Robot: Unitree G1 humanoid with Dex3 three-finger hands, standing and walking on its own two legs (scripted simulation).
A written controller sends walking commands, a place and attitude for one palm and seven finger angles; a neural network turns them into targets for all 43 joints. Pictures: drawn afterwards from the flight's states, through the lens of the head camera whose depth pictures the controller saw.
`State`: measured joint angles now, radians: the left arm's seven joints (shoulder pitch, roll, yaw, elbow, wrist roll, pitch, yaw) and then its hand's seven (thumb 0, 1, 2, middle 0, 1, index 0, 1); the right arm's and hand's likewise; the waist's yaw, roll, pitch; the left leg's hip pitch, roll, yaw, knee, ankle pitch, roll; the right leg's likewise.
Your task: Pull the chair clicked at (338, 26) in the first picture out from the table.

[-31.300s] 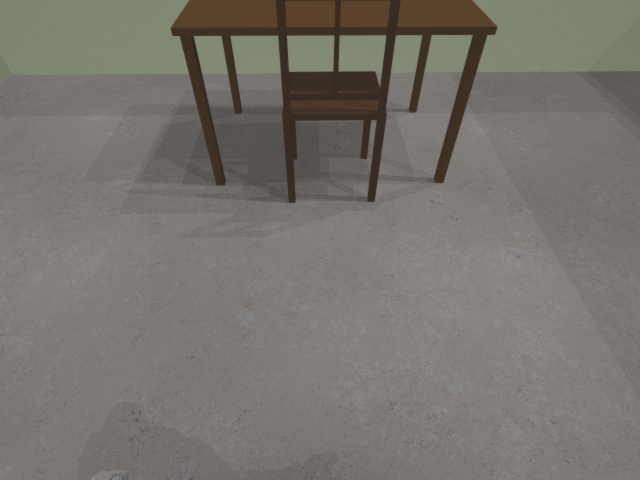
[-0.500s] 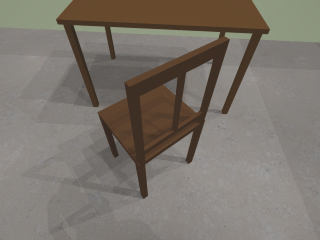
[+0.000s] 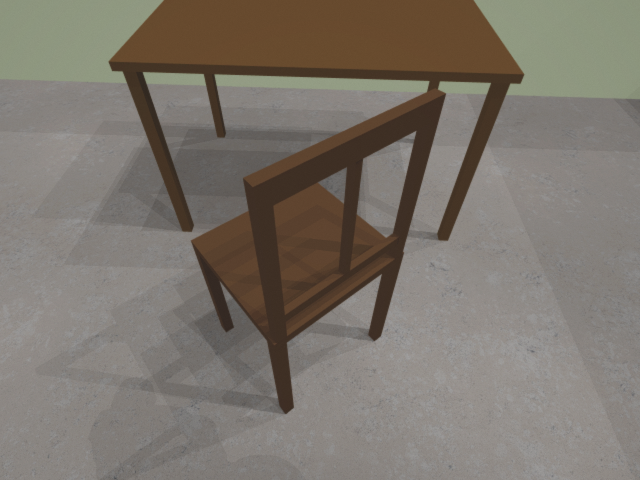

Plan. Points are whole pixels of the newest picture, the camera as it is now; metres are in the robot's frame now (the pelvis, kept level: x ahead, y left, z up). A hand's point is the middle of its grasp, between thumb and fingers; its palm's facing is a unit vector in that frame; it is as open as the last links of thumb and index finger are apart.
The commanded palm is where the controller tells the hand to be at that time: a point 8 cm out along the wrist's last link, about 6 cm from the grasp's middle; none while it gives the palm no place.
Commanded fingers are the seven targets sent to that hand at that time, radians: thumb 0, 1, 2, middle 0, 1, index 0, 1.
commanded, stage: let the arm hang, fingers relaxed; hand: left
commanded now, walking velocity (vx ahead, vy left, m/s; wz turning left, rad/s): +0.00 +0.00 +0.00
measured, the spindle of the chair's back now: (349, 222) +0.58 -0.02 -0.07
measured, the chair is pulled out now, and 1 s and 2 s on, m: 0.52 0.52 0.52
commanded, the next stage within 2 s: look to check the result in 0.06 s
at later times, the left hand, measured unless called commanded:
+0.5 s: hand out of the picture +0.01 +0.16 -0.18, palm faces +0.04 -0.98 -0.18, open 7.3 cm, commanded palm none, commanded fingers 0.00 0.90 0.90 -0.20 -0.30 -0.20 -0.30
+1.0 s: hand out of the picture +0.02 +0.16 -0.18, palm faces +0.04 -0.98 -0.19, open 7.3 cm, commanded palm none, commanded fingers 0.00 0.90 0.90 -0.20 -0.30 -0.20 -0.30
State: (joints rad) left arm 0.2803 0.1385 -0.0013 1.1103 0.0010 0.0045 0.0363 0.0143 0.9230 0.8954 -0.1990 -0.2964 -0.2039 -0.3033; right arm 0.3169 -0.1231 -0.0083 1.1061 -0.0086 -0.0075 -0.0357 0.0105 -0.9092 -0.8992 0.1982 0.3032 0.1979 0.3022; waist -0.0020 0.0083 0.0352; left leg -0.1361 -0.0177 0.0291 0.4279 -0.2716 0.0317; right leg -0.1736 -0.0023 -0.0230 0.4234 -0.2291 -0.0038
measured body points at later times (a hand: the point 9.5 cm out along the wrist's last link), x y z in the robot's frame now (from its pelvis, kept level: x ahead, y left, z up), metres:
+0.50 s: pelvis +0.01 +0.00 +0.00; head +0.03 +0.00 +0.45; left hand +0.01 +0.22 -0.16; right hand -0.01 -0.21 -0.16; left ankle -0.02 +0.10 -0.74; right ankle +0.00 -0.12 -0.74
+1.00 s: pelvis +0.02 +0.00 +0.00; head +0.04 +0.00 +0.45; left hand +0.01 +0.22 -0.16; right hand +0.00 -0.21 -0.16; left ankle -0.02 +0.10 -0.74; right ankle +0.00 -0.12 -0.74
